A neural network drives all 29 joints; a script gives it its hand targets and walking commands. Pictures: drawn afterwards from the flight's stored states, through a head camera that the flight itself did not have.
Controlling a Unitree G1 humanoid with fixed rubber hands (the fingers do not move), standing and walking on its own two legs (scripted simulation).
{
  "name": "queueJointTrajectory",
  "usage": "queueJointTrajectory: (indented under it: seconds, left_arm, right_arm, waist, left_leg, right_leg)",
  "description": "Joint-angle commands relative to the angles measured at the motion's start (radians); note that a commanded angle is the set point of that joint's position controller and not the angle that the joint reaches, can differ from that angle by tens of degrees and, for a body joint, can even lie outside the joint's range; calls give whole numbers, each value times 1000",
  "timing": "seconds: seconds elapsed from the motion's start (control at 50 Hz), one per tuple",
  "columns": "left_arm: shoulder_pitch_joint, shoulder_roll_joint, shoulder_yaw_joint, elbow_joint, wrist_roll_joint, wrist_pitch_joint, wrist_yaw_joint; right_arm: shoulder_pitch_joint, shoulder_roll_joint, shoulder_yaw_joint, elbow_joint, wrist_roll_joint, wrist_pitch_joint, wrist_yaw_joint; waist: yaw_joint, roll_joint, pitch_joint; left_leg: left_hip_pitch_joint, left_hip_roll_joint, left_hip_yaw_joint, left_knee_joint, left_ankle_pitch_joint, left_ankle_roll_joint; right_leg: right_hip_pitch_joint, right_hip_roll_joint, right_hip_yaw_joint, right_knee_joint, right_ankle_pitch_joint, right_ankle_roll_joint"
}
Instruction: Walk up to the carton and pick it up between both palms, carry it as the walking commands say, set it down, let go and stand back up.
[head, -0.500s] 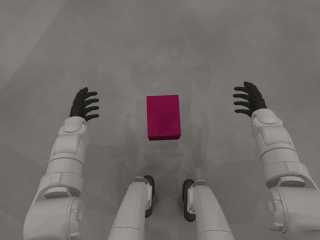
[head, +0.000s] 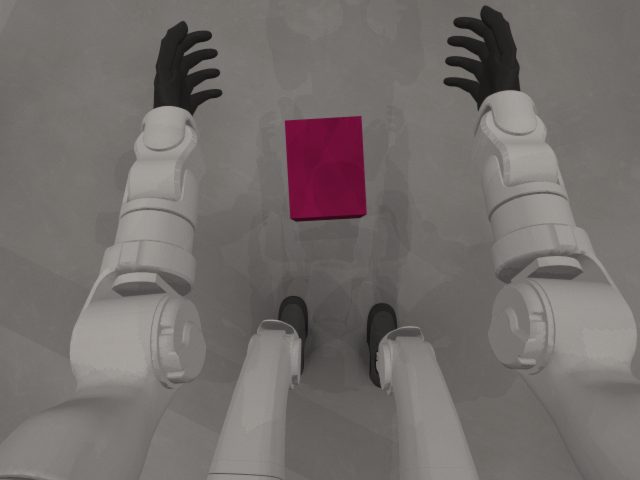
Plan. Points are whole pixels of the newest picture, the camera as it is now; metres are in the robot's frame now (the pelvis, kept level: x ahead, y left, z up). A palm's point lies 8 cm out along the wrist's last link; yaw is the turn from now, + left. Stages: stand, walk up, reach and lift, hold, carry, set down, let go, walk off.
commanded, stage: reach and lift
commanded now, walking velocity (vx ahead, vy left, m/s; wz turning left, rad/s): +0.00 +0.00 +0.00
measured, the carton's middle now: (325, 173) +0.51 +0.04 -0.59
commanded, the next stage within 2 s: none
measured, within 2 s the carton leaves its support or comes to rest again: neither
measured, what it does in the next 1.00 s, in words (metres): lowers itself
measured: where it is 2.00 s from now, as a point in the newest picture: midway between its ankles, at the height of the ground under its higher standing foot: (336, 356)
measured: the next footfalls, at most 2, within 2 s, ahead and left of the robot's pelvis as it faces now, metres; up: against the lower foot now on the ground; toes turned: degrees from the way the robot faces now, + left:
none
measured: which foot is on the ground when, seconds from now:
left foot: down 0.00-1.00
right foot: down 0.00-1.00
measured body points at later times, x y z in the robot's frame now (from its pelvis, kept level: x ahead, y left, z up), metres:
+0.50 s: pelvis -0.02 -0.01 -0.09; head +0.32 +0.00 +0.21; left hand +0.51 +0.19 -0.22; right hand +0.53 -0.14 -0.23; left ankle +0.07 +0.10 -0.63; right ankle +0.06 -0.12 -0.63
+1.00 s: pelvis -0.04 -0.01 -0.22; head +0.32 +0.01 +0.05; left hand +0.51 +0.19 -0.38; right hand +0.53 -0.14 -0.38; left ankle +0.07 +0.10 -0.63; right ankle +0.06 -0.12 -0.63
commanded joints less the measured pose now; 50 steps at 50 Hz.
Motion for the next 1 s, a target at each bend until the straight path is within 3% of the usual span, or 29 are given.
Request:
queueJointTrajectory:
  seconds: [0.0,0.1,0.24,0.32,0.58,0.78,0.98]
  left_arm:
    - [-190,79,29,-120,28,-32,-8]
    - [-218,69,55,-134,51,-40,-23]
    - [-238,43,72,-37,78,-44,-36]
    - [-275,77,81,-33,80,-45,-25]
    - [-379,172,-41,-88,-88,-11,26]
    - [-465,212,-92,34,-145,-15,42]
    - [-544,238,-140,107,-191,-46,53]
  right_arm:
    - [-190,-61,-19,-126,-28,-27,-10]
    - [-215,-28,-29,-168,-49,-35,-17]
    - [-228,11,-68,-85,-82,-36,-21]
    - [-257,6,-61,-77,-73,-29,-35]
    - [-380,-81,74,-135,65,7,-93]
    - [-453,-124,135,-21,141,8,-97]
    - [-526,-173,173,49,191,-23,-93]
  waist:
    - [7,-16,-1095]
    - [11,-22,-1056]
    - [-4,-23,-917]
    - [13,-12,-945]
    - [20,-27,-1174]
    - [19,-24,-1055]
    - [12,-12,-991]
  left_leg:
    - [680,-68,-23,-10,569,-53]
    - [614,-69,-18,-9,527,-55]
    - [377,-75,-1,78,338,-65]
    - [264,-84,20,181,255,-70]
    - [144,-84,51,489,209,-64]
    - [7,-71,39,654,102,-56]
    - [-34,-57,20,796,102,-56]
  right_leg:
    - [472,88,-5,-25,460,28]
    - [456,82,-9,-19,445,32]
    - [282,82,-20,81,307,35]
    - [213,90,-24,192,236,37]
    - [114,109,-47,503,186,37]
    - [-64,88,-43,667,61,34]
    - [-161,76,-39,812,40,31]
